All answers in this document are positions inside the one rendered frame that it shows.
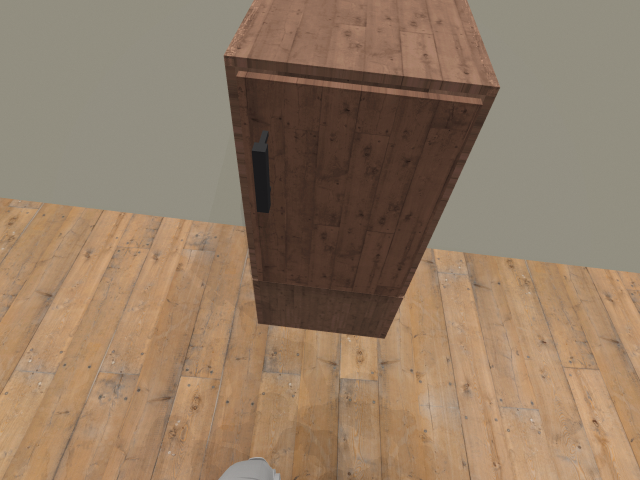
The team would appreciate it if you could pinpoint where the handle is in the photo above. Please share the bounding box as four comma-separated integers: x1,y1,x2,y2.
252,130,271,213

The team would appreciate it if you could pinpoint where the robot left shin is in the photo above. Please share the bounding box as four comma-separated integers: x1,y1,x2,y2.
249,457,269,465

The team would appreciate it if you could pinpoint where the cupboard door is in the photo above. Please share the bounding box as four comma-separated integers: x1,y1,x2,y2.
236,71,483,297

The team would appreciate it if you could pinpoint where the robot left thigh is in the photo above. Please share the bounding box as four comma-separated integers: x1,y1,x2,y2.
218,460,281,480

